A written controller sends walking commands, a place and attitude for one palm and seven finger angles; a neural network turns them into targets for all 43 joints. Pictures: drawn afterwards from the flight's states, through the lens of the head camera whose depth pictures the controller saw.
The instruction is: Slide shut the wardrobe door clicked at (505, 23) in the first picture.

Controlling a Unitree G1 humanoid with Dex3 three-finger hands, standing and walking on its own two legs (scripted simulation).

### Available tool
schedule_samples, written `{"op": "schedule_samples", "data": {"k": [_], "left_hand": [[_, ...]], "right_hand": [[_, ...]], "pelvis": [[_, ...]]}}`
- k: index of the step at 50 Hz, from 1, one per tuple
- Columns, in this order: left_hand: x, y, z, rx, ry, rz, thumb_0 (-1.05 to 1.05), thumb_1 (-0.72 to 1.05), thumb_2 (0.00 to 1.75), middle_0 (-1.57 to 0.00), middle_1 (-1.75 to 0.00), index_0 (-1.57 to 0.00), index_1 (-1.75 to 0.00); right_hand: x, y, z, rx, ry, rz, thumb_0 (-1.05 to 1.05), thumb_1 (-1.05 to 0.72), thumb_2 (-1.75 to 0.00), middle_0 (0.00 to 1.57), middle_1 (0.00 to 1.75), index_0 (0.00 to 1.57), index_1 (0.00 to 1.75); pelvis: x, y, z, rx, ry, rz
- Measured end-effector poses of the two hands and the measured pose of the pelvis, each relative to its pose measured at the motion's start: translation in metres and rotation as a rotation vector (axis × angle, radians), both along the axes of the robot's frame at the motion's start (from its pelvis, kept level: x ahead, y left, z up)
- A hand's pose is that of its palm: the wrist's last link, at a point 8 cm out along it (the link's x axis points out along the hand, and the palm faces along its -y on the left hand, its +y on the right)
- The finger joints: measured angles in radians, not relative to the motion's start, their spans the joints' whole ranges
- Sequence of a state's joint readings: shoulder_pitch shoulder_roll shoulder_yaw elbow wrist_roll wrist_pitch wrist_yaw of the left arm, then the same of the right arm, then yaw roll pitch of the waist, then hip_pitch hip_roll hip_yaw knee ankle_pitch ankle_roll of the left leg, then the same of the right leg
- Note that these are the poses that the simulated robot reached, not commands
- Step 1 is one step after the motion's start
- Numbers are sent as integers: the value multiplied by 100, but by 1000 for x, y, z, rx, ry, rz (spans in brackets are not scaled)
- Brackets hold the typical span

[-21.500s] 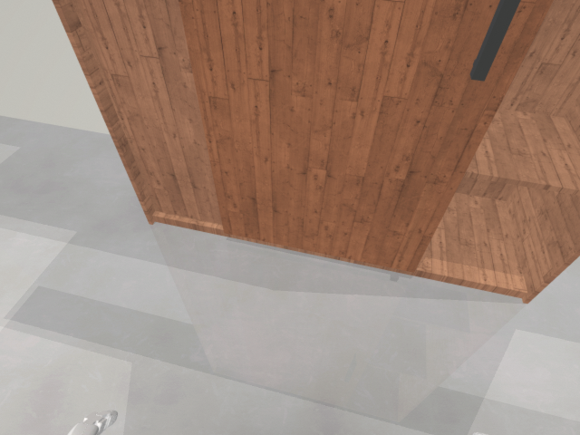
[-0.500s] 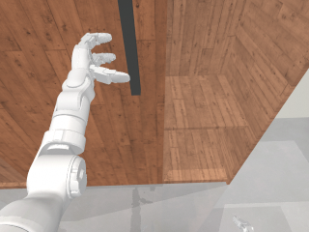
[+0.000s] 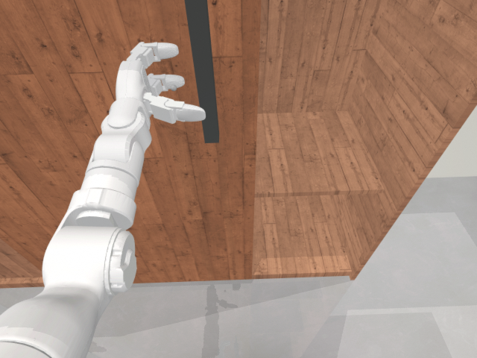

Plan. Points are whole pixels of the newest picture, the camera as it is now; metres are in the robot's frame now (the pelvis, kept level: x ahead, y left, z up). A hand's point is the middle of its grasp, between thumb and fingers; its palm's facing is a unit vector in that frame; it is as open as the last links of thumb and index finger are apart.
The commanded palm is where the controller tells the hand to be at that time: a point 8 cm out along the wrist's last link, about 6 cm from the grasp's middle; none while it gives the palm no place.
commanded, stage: slide the fingers in behind the handle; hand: left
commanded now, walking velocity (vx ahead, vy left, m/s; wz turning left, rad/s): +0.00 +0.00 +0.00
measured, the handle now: (203, 52) +0.52 +0.06 +0.27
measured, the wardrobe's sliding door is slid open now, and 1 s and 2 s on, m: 0.43 0.43 0.43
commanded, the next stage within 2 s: grip the handle and tug to test in 1.62 s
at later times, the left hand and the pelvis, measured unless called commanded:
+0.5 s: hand (178, 93) +0.45 +0.10 +0.24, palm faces +0.04 -1.00 +0.00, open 14.0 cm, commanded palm +0.43 +0.14 +0.23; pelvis +0.00 +0.00 +0.00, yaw +0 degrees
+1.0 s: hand (200, 91) +0.45 +0.07 +0.24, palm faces +0.03 -1.00 +0.03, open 14.1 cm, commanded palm +0.43 +0.11 +0.23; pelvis +0.00 -0.01 +0.00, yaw -1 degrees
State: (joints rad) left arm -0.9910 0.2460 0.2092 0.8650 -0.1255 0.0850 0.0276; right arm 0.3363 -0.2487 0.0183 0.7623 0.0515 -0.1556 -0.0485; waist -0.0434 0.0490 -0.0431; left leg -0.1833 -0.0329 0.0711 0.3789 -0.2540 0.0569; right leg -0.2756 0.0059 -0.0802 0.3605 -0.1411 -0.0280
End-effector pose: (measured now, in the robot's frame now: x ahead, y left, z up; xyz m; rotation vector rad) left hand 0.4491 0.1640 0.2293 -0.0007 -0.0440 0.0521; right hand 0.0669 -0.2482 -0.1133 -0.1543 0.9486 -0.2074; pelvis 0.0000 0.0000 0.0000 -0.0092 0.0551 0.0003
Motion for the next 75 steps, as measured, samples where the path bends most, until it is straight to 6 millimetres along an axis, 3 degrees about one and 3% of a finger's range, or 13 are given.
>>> {"op": "schedule_samples", "data": {"k": [9,21,29,35,48,66,75], "left_hand": [[-5,-15,0,-37,-33,-31,-1,-50,30,-30,-121,-30,-120],[-23,-3,-1,-12,-23,11,-1,-50,30,-30,-120,-30,-120],[-22,-27,6,-15,-1,-41,-1,-50,30,-30,-120,-30,-120],[-13,-43,1,-40,20,-32,-1,-50,30,-30,-120,-30,-120],[-18,-45,4,-22,-11,-23,-1,-50,30,-30,-120,-29,-119],[-23,-49,4,-14,-4,1,-1,-50,30,-27,-118,-23,-116],[-20,-50,4,-7,-4,-11,-1,-50,30,-28,-119,-25,-118]], "right_hand": [[6,3,2,16,-39,-10,1,-91,-90,20,30,20,30],[35,1,12,15,-111,21,1,-91,-90,20,30,20,30],[48,3,12,12,-124,56,1,-91,-90,20,30,20,30],[43,4,11,24,-117,41,1,-91,-90,20,30,20,30],[16,-4,1,39,-35,-5,1,-91,-90,20,30,20,30],[37,-7,10,27,-103,25,1,-91,-90,20,30,20,30],[37,-2,7,34,-92,34,1,-91,-90,20,30,20,30]], "pelvis": [[1,0,0,1,-8,-18],[-3,-4,1,1,-29,-10],[-4,-5,1,3,-26,8],[-4,-7,0,6,-16,-7],[0,-12,1,5,-27,-17],[-5,-14,1,7,-30,-8],[-4,-13,1,6,-29,-3]]}}
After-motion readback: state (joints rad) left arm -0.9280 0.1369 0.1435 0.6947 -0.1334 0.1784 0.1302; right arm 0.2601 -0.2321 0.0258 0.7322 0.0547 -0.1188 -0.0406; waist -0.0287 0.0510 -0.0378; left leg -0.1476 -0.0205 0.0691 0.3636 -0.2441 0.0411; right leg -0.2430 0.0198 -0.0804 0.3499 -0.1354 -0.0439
